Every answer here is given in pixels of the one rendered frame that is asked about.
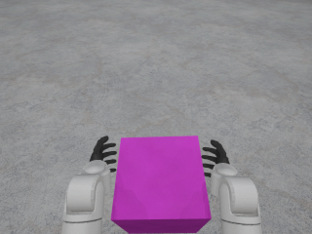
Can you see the left robot hand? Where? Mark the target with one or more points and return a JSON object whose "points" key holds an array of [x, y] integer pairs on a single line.
{"points": [[98, 155]]}

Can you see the robot right forearm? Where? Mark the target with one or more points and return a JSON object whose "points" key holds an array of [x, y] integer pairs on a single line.
{"points": [[238, 200]]}

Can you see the carton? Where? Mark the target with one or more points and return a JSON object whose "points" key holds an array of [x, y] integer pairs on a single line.
{"points": [[160, 186]]}

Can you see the right robot hand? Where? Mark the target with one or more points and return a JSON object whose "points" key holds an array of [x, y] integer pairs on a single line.
{"points": [[220, 154]]}

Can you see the robot left forearm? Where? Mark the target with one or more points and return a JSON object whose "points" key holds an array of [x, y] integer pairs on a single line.
{"points": [[84, 199]]}

